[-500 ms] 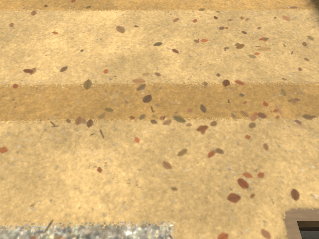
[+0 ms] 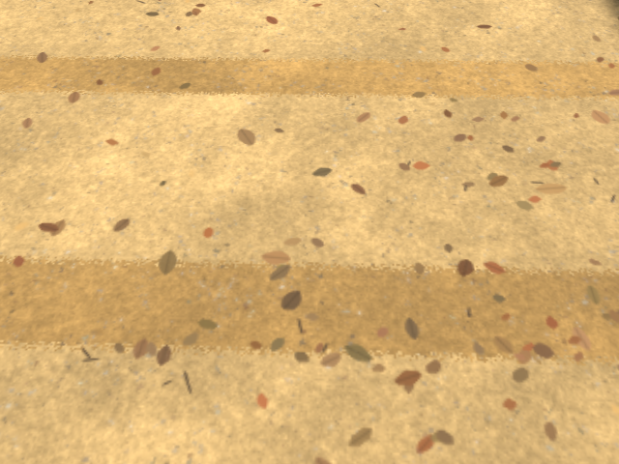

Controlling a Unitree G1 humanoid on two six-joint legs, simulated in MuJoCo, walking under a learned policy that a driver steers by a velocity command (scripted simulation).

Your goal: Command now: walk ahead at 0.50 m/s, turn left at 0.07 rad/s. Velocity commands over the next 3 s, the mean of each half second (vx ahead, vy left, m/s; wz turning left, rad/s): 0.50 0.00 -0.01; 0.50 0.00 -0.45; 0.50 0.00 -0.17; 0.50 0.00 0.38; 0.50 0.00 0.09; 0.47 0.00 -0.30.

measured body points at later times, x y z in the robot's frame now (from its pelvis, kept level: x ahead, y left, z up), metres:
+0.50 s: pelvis +0.27 +0.05 +0.00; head +0.31 +0.06 +0.45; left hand +0.29 +0.33 -0.14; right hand +0.48 -0.20 -0.07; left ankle +0.36 +0.14 -0.73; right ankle +0.11 -0.09 -0.66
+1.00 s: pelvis +0.53 -0.01 -0.01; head +0.57 -0.03 +0.44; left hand +0.81 +0.16 -0.10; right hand +0.48 -0.30 -0.14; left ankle +0.37 +0.15 -0.70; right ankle +0.61 -0.12 -0.73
